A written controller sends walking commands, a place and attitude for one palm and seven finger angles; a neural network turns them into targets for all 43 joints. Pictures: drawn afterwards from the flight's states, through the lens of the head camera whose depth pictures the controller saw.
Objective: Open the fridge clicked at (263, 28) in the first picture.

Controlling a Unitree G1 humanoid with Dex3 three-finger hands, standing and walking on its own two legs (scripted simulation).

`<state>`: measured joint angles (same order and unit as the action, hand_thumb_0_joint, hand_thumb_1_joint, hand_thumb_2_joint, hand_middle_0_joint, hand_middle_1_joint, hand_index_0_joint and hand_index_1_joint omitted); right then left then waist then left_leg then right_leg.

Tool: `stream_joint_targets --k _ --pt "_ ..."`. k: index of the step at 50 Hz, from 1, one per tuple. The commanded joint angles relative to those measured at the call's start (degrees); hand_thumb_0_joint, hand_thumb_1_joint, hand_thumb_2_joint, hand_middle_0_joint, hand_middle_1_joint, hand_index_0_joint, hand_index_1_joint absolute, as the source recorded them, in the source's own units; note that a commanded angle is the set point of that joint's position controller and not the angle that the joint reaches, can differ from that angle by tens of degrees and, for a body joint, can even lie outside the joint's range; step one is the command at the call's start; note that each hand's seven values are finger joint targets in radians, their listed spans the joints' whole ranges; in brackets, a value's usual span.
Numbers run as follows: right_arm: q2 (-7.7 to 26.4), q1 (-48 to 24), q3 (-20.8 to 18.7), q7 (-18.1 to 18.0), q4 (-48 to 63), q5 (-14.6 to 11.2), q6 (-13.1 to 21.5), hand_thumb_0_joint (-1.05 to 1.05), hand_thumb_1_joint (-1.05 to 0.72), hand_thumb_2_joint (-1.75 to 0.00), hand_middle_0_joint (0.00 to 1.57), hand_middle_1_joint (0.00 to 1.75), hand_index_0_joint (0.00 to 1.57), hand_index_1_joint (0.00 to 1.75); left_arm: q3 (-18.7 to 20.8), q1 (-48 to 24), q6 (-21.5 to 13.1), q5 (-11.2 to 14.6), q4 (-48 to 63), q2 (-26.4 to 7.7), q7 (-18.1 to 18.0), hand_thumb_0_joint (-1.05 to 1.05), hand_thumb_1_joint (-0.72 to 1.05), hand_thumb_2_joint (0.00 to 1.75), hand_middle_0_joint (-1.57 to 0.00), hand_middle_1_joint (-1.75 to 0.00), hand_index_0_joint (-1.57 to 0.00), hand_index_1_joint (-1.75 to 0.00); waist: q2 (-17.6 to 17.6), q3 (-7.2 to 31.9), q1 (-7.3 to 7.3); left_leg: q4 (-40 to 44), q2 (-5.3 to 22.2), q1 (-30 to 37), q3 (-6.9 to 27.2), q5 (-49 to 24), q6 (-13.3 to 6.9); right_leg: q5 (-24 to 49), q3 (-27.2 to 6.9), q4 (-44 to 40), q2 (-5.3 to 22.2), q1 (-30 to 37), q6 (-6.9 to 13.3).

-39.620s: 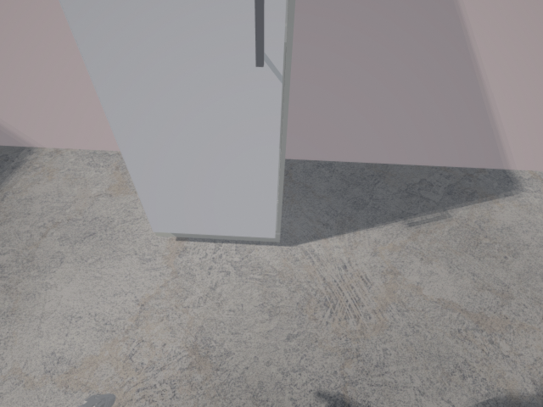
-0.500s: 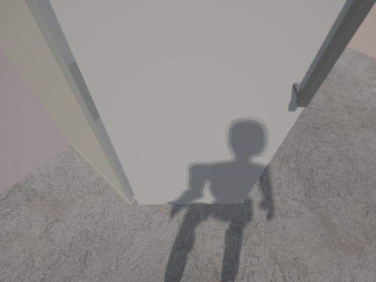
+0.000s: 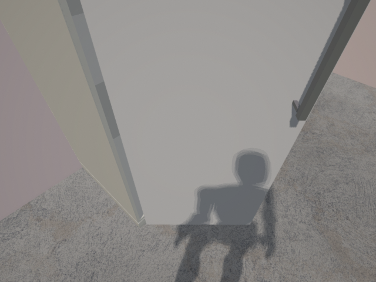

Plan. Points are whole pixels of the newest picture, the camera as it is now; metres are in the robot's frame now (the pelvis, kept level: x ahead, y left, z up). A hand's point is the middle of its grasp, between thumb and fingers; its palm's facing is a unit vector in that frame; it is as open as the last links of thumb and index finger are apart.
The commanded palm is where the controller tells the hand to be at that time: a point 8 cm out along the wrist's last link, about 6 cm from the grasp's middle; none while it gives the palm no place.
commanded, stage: come to a stop and stand still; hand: right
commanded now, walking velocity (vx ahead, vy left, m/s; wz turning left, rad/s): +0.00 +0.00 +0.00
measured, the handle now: (324, 57) +0.50 -0.24 +0.25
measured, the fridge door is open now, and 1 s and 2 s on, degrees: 47 47 47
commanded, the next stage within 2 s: look again from close up in 0.84 s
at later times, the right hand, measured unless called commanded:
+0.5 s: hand out of the picture +0.04 -0.18 -0.18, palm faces +0.00 +0.98 -0.18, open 7.4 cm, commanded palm none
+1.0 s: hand out of the picture +0.06 -0.20 -0.18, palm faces +0.00 +0.98 -0.21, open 7.4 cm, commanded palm none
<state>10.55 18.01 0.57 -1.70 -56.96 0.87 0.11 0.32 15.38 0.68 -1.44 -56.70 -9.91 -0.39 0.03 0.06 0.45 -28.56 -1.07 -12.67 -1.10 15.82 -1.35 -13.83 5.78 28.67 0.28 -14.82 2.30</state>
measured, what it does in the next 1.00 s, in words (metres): stands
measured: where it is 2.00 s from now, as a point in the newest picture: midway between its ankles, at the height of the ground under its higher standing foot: outside the picture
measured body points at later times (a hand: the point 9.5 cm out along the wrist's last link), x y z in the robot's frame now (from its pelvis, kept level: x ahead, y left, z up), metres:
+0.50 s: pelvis +0.03 -0.01 +0.00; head +0.04 -0.02 +0.45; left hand +0.04 +0.22 -0.15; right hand +0.05 -0.23 -0.16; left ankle -0.01 +0.10 -0.74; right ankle +0.02 -0.09 -0.74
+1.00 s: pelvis +0.05 -0.01 +0.00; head +0.06 -0.02 +0.45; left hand +0.07 +0.22 -0.15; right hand +0.06 -0.25 -0.16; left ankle -0.01 +0.10 -0.74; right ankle +0.02 -0.09 -0.74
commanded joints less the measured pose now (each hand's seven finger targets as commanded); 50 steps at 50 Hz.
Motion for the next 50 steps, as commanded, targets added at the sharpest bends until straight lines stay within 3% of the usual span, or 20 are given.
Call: stream_joint_targets --k 1,5,13,16,22,24,37,50 --pt "6.9 -0.1 -1.1 -0.3 2.6 0.1 1.6 0.0 -0.9 -0.9 0.2 0.3 0.2 0.3 0.7 1.6 -1.9 0.5 1.5 -5.8 -0.4 0.0 0.9 0.9 -0.2 -0.3 -0.2 -0.3 -1.5 -1.7 0.31 9.2 6.6 -3.4 8.4 1.7 -1.6 -1.7 -7.2 -6.5 5.3 2.3 0.3" --pt "6.7 1.3 -0.9 -0.2 0.5 0.1 1.7 0.0 -0.9 -0.9 0.2 0.3 0.2 0.3 0.4 1.4 -2.2 0.7 -0.4 -5.9 -0.6 0.0 0.9 0.9 -0.2 -0.3 -0.2 -0.3 -0.7 -3.2 -0.22 9.1 6.7 -2.6 8.0 -1.0 -1.5 -0.4 -7.0 -7.1 5.5 1.8 0.2" --pt "6.3 2.1 -0.6 -0.4 -2.4 -0.1 1.8 0.0 -0.9 -0.9 0.2 0.3 0.2 0.3 0.0 2.5 -2.7 0.9 -3.8 -5.8 -1.0 0.0 0.9 0.9 -0.2 -0.3 -0.2 -0.3 0.4 -0.7 -0.48 6.5 6.6 0.7 6.5 -8.7 -1.3 5.9 -7.2 -7.0 6.3 3.8 0.5" --pt "6.2 2.0 -0.6 -0.5 -3.0 0.0 1.8 0.0 -0.9 -0.9 0.2 0.3 0.2 0.3 0.0 2.3 -2.8 0.9 -4.5 -5.7 -1.1 0.0 0.9 0.9 -0.2 -0.3 -0.2 -0.3 -0.4 -1.5 -0.59 6.2 6.8 1.0 6.3 -10.9 -1.2 7.6 -6.9 -6.8 6.3 3.8 0.4" --pt "5.9 1.4 -0.7 -0.6 -3.8 0.1 1.6 0.0 -0.9 -0.9 0.2 0.3 0.2 0.3 0.0 2.2 -3.0 0.9 -5.6 -5.4 -1.3 0.0 0.9 0.9 -0.2 -0.3 -0.2 -0.3 1.0 -1.7 -0.58 5.7 6.7 1.1 5.7 -11.8 -1.1 10.4 -7.0 -6.9 6.5 4.9 0.5" --pt "5.7 1.3 -0.7 -0.6 -3.9 0.2 1.6 0.0 -0.9 -0.9 0.2 0.3 0.2 0.3 0.1 2.1 -2.9 0.9 -5.8 -5.1 -1.4 0.0 0.9 0.9 -0.2 -0.3 -0.2 -0.3 -0.6 -2.7 -0.67 5.8 6.7 1.1 5.5 -11.9 -1.0 10.6 -7.1 -7.0 6.5 4.7 0.7" --pt "6.6 -0.4 -1.2 -0.6 -4.3 0.1 1.4 0.0 -0.9 -0.9 0.2 0.3 0.2 0.3 0.3 0.8 -3.1 0.7 -6.1 -6.5 -1.8 0.0 0.9 0.9 -0.2 -0.3 -0.2 -0.3 0.0 -0.6 -0.53 5.2 7.1 2.3 5.0 -16.0 -0.7 17.5 -7.0 -6.9 6.8 8.2 0.7" --pt "6.5 -0.3 -1.2 -0.6 -4.7 0.2 1.2 0.0 -0.9 -0.9 0.2 0.3 0.2 0.3 0.3 0.2 -3.0 0.8 -6.8 -6.6 -1.8 0.0 0.9 0.9 -0.2 -0.3 -0.2 -0.3 -1.1 -1.5 -0.68 5.9 7.4 2.7 4.8 -15.4 -0.5 16.3 -7.2 -7.7 6.6 8.2 0.8"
